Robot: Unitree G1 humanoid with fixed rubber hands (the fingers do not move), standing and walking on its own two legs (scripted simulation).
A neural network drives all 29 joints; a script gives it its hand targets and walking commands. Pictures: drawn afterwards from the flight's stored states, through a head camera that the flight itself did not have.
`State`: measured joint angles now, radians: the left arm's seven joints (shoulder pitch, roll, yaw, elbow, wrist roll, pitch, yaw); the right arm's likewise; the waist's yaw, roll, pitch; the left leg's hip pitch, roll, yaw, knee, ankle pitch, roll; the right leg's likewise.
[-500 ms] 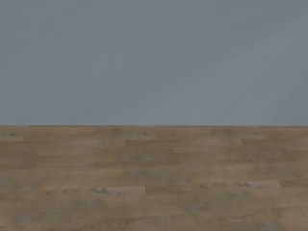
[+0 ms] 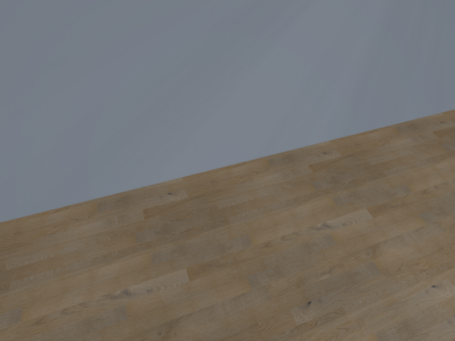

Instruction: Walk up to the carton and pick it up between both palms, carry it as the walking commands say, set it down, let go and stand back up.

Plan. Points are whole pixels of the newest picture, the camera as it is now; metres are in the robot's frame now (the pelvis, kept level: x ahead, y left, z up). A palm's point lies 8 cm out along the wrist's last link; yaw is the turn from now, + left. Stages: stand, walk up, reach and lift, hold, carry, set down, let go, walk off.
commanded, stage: walk up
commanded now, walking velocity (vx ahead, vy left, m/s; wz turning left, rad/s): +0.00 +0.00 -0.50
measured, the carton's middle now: out of the picture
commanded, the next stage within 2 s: none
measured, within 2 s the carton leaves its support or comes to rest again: neither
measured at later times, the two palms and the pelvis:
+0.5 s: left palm out of the picture +0.14 +0.24 -0.13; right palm out of the picture -0.01 -0.25 -0.11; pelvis -0.01 +0.02 +0.00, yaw -15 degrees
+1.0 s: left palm out of the picture +0.15 +0.22 -0.15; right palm out of the picture -0.03 -0.25 -0.11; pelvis -0.02 +0.02 -0.01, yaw -28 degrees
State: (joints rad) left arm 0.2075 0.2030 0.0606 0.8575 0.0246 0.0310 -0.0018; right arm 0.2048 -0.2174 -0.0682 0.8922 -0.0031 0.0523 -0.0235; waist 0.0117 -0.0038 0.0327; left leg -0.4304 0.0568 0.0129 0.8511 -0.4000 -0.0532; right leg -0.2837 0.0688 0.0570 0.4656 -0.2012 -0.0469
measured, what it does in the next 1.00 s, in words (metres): steps on the spot, turning right: left foot, then right foot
